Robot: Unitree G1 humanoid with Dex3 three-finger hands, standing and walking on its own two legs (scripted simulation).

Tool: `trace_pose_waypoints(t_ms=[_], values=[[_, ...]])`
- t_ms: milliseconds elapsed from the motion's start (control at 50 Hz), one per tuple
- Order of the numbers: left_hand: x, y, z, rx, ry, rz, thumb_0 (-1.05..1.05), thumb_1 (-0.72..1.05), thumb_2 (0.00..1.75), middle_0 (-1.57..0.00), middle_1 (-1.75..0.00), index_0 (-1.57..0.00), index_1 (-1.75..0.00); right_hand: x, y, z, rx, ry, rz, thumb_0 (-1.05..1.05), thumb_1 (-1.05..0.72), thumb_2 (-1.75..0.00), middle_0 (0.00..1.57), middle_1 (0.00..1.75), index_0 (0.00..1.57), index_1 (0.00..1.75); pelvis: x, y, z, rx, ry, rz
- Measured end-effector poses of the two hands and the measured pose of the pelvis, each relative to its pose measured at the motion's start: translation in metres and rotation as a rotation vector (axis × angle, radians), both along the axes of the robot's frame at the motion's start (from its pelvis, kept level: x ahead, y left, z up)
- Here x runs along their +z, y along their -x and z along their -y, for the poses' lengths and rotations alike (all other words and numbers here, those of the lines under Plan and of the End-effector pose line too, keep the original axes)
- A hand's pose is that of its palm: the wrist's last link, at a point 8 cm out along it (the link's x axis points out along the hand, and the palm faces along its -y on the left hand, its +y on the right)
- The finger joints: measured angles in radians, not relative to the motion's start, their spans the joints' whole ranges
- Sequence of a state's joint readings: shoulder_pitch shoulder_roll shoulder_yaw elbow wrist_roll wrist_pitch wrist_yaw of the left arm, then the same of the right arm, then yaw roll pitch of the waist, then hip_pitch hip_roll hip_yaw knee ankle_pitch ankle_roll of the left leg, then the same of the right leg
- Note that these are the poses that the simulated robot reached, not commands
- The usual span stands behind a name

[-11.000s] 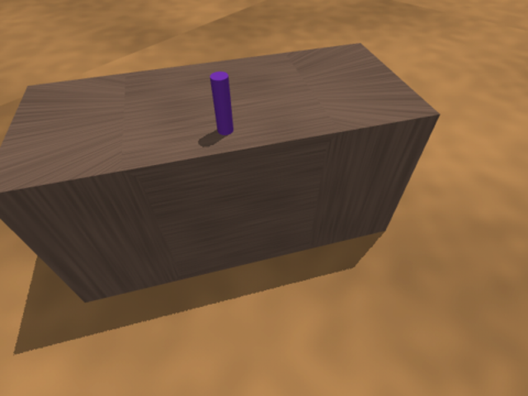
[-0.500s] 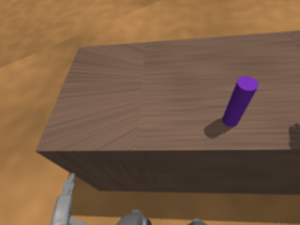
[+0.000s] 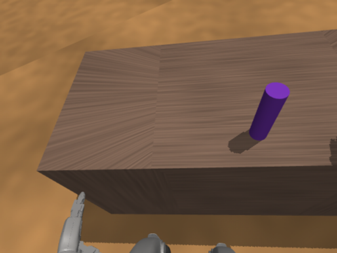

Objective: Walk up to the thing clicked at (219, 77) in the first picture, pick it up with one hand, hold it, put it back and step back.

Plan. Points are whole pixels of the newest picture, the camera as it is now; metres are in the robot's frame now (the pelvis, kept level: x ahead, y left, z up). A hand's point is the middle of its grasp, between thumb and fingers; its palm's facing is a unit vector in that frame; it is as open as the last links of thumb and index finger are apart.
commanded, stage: go down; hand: right
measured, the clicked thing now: (266, 114) +0.45 -0.20 +0.02
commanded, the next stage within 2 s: approach in 0.06 s
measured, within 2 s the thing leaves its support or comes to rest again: neither
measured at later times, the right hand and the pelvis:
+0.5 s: hand out of the picture +0.38 -0.35 +0.06, palm faces +0.12 +0.99 +0.05, open 17.7 cm; pelvis +0.00 +0.00 -0.01, yaw +0 degrees
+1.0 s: hand (278, 124) +0.43 -0.24 +0.00, palm faces +0.10 +0.99 +0.04, open 17.7 cm; pelvis -0.01 +0.00 -0.04, yaw +2 degrees
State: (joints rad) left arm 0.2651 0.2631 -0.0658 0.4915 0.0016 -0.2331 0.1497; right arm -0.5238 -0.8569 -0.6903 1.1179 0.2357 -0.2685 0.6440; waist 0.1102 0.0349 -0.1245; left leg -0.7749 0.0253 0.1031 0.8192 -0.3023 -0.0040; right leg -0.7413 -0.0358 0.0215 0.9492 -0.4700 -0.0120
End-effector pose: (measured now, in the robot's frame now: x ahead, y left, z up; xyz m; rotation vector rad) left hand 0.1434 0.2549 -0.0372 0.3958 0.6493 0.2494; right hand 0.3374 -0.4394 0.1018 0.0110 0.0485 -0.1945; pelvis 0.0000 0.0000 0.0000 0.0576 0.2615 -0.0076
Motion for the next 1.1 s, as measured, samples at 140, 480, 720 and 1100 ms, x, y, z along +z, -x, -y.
trace_pose_waypoints(t_ms=[140, 480, 720, 1100], values=[[0.001, 0.003, -0.001, 0.018, -0.003, -0.002, -0.01, -0.54, 0.06, -0.06, -0.05, -0.06, -0.06, 0.006, -0.003, 0.001, -0.004, -0.016, 0.012, -0.01, 0.59, -0.07, 0.04, 0.05, 0.04, 0.06, 0.001, -0.001, 0.003, 0.002, -0.001, 0.004], [-0.003, -0.005, 0.005, -0.032, 0.004, 0.020, -0.01, -0.55, 0.05, -0.07, -0.05, -0.06, -0.06, -0.037, -0.013, -0.029, 0.067, -0.038, -0.063, -0.01, 0.60, -0.06, 0.03, 0.05, 0.04, 0.05, -0.006, 0.004, 0.003, -0.001, 0.005, -0.026], [0.011, 0.016, -0.016, 0.013, -0.084, 0.054, -0.01, -0.54, 0.05, -0.07, -0.05, -0.07, -0.06, -0.122, -0.051, -0.108, 0.092, -0.081, -0.045, -0.01, 0.60, -0.07, 0.03, 0.05, 0.04, 0.06, -0.029, 0.013, -0.003, 0.026, 0.008, -0.075], [0.012, 0.017, -0.011, 0.005, 0.005, 0.115, -0.01, -0.54, 0.05, -0.07, -0.05, -0.07, -0.06, -0.107, -0.059, -0.154, 0.049, -0.056, -0.016, -0.01, 0.60, -0.06, 0.03, 0.05, 0.04, 0.06, -0.035, 0.011, -0.004, 0.029, 0.015, -0.062]])
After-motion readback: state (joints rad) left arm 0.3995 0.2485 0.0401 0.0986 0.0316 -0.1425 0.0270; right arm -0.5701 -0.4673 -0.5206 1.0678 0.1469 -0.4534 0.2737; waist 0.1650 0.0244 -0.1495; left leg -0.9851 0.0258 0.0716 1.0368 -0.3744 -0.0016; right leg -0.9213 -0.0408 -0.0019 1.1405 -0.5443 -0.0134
